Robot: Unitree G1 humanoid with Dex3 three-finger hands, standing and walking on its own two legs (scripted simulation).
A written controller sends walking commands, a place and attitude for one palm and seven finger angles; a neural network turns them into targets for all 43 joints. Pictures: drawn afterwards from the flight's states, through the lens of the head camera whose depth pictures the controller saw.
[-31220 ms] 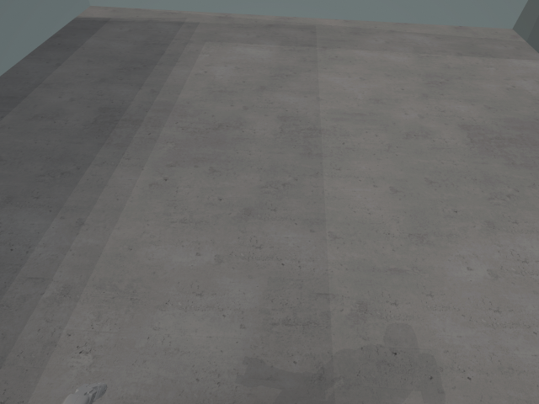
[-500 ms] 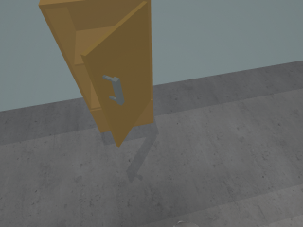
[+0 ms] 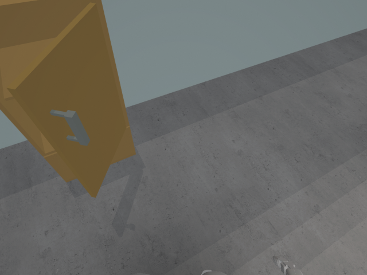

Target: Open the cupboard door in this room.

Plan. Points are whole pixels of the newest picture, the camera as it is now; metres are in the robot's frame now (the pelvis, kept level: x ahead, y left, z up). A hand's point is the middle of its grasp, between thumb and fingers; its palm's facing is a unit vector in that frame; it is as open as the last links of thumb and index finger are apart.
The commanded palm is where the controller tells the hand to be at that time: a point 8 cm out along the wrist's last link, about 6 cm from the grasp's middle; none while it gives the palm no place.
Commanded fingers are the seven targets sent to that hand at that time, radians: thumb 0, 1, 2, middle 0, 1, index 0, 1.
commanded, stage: walk to a spot facing it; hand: left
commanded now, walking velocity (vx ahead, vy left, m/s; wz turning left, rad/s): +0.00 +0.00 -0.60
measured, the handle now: (70, 127) +0.44 +0.34 -0.02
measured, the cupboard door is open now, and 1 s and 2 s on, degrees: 51 51 51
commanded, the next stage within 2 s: turn to face it in 1.88 s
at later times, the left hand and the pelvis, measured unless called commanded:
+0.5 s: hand (139, 255) +0.17 +0.12 -0.15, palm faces -0.28 -0.93 -0.25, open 7.4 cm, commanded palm none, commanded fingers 0.00 0.90 0.90 -0.20 -0.30 -0.20 -0.30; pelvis +0.03 -0.05 +0.01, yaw -18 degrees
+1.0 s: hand (225, 183) +0.39 -0.10 -0.16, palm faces -0.64 -0.74 -0.21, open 7.4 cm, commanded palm none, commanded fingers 0.00 0.90 0.90 -0.20 -0.30 -0.20 -0.30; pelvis +0.16 -0.16 -0.02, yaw -37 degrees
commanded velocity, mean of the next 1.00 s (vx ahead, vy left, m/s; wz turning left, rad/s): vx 0.22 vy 0.00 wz -0.56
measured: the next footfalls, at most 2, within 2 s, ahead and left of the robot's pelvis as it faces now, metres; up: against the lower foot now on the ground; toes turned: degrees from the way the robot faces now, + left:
right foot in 0.26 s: +0.04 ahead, -0.15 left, +0.00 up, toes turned -14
left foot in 0.60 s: +0.15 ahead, +0.05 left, +0.00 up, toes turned -19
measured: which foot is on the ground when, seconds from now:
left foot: down 0.00-0.26, up 0.28-0.58, down 0.60-1.00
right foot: up 0.00-0.24, down 0.26-0.60, up 0.62-0.96, down 0.98-1.00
